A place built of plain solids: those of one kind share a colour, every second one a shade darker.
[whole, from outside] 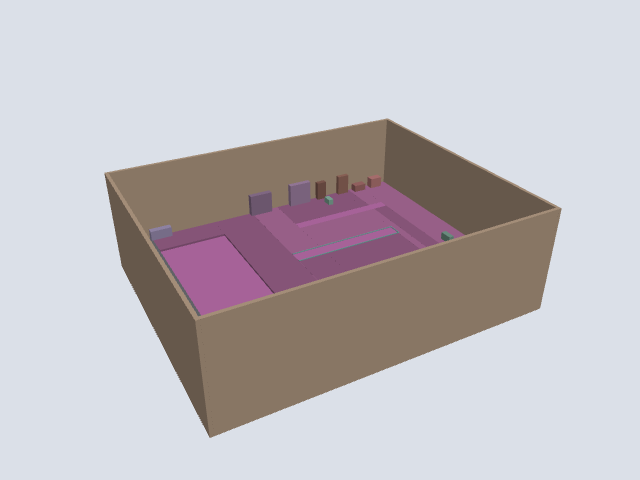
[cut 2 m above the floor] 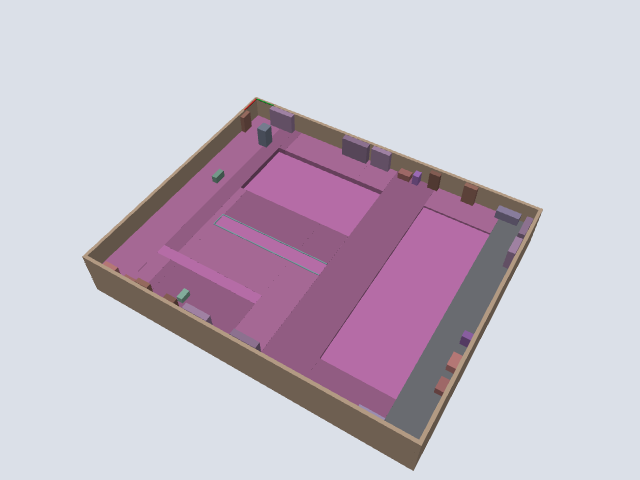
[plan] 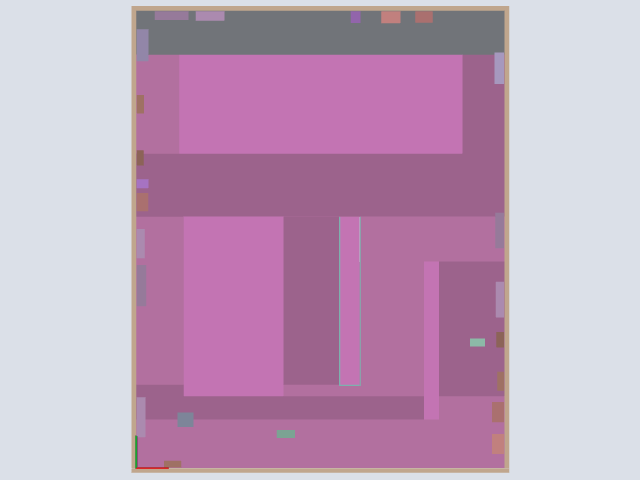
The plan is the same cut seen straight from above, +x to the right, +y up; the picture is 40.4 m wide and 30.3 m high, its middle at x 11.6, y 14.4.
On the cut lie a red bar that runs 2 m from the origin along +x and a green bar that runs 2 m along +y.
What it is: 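A vehicle workshop, tram depot or goods shed with inspection pits, wash bays, truck wells or a traverser pit in its floor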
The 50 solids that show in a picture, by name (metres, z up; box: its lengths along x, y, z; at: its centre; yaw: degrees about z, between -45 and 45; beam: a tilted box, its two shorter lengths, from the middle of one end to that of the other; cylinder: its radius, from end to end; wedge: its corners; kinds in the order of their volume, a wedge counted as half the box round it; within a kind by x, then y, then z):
{
 "floor_1": {"box": [2.71, 6.25, 2.4], "at": [1.35, 22.96, -1.2]},
 "floor_2": {"box": [3.0, 0.72, 2.4], "at": [1.5, 4.9, -1.2]},
 "floor_3": {"box": [3.0, 7.78, 2.4], "at": [1.5, 9.15, -1.2]},
 "floor_4": {"box": [3.0, 2.83, 2.4], "at": [1.5, 14.46, -1.2]},
 "floor_5": {"box": [18.17, 1.47, 2.4], "at": [9.09, 3.81, -1.2]},
 "floor_6": {"box": [3.58, 7.78, 2.4], "at": [11.09, 9.15, -1.2]},
 "floor_7": {"box": [3.58, 2.83, 2.4], "at": [11.09, 14.46, -1.2]},
 "floor_8": {"box": [23.25, 3.07, 2.4], "at": [11.62, 1.53, -1.2]},
 "floor_9": {"box": [23.25, 3.96, 2.4], "at": [11.62, 17.86, -1.2]},
 "floor_10": {"box": [8.87, 0.72, 2.4], "at": [13.73, 4.9, -1.2]},
 "floor_11": {"box": [4.07, 7.78, 2.4], "at": [16.14, 9.15, -1.2]},
 "floor_12": {"box": [9.15, 2.83, 2.4], "at": [18.68, 14.46, -1.2]},
 "floor_13": {"box": [4.14, 1.47, 2.4], "at": [21.18, 3.81, -1.2]},
 "floor_14": {"box": [4.14, 0.72, 2.4], "at": [21.18, 4.9, -1.2]},
 "floor_15": {"box": [4.14, 7.78, 2.4], "at": [21.18, 9.15, -1.2]},
 "floor_16": {"box": [2.66, 6.25, 2.4], "at": [21.92, 22.96, -1.2]},
 "bay_floor_1": {"box": [6.3, 11.34, 1.86], "at": [6.15, 10.21, -1.47]},
 "bay_floor_2": {"box": [17.88, 6.25, 2.21], "at": [11.65, 22.96, -1.29]},
 "bay_floor_3": {"box": [1.22, 10.61, 2.4], "at": [13.49, 10.56, -1.2]},
 "bay_floor_4": {"box": [0.94, 9.97, 2.4], "at": [18.64, 8.05, -1.2]},
 "wall_1": {"box": [0.3, 28.87, 9.54], "at": [-0.15, 14.44, 2.37]},
 "wall_2": {"box": [23.85, 0.3, 9.54], "at": [11.62, -0.15, 2.37]},
 "wall_3": {"box": [23.85, 0.3, 9.54], "at": [11.62, 29.02, 2.37]},
 "wall_4": {"box": [0.3, 28.87, 9.54], "at": [23.4, 14.44, 2.37]},
 "rack_1": {"box": [0.51, 1.85, 2.32], "at": [0.28, 14.18, 1.11]},
 "rack_2": {"box": [0.56, 2.53, 2.4], "at": [0.31, 3.21, 1.15]},
 "rack_3": {"box": [0.61, 2.61, 2.22], "at": [0.34, 11.53, 1.06]},
 "rack_4": {"box": [2.14, 0.55, 2.36], "at": [2.23, 28.57, 1.13]},
 "rack_5": {"box": [1.82, 0.6, 2.21], "at": [4.66, 28.54, 1.05]},
 "rack_6": {"box": [0.56, 2.25, 2.16], "at": [22.94, 15.01, 1.03]},
 "rack_7": {"box": [0.53, 2.26, 2.31], "at": [22.95, 10.63, 1.1]},
 "cupboard_1": {"box": [0.45, 0.97, 1.86], "at": [0.26, 19.59, 0.88]},
 "cupboard_2": {"box": [0.47, 1.17, 2.01], "at": [0.27, 22.96, 0.95]},
 "cupboard_3": {"box": [1.1, 0.43, 1.86], "at": [2.3, 0.24, 0.88]},
 "cupboard_4": {"box": [0.49, 0.98, 1.89], "at": [22.98, 8.11, 0.9]},
 "cupboard_5": {"box": [0.44, 1.2, 2.05], "at": [23.0, 5.49, 0.97]},
 "crates_1": {"box": [0.73, 1.16, 0.7], "at": [0.4, 16.79, 0.3]},
 "crates_2": {"box": [1.22, 0.76, 0.85], "at": [16.07, 28.46, 0.38]},
 "crates_3": {"box": [1.11, 0.73, 0.68], "at": [18.16, 28.48, 0.29]},
 "crates_4": {"box": [0.77, 1.27, 1.08], "at": [22.84, 1.52, 0.49]},
 "crates_5": {"box": [0.76, 1.28, 0.73], "at": [22.84, 3.54, 0.32]},
 "bench_1": {"box": [0.74, 2.03, 0.92], "at": [0.4, 26.7, 0.41]},
 "bench_2": {"box": [0.61, 1.98, 0.97], "at": [22.91, 25.24, 0.43]},
 "lift_1": {"box": [1.01, 0.93, 2.26], "at": [3.1, 3.06, 1.08]},
 "bin_1": {"box": [0.74, 0.57, 1.12], "at": [0.4, 17.95, 0.51]},
 "bin_2": {"box": [0.61, 0.75, 1.14], "at": [13.85, 28.46, 0.52]},
 "chest_1": {"box": [1.15, 0.51, 0.73], "at": [9.45, 2.15, 0.32]},
 "chest_2": {"box": [0.94, 0.51, 0.61], "at": [21.54, 7.93, 0.26]},
 "bay_kerb_1": {"box": [0.08, 10.69, 0.12], "at": [12.84, 10.53, 0.01]},
 "bay_kerb_2": {"box": [0.08, 10.69, 0.12], "at": [14.14, 10.53, 0.01]}
}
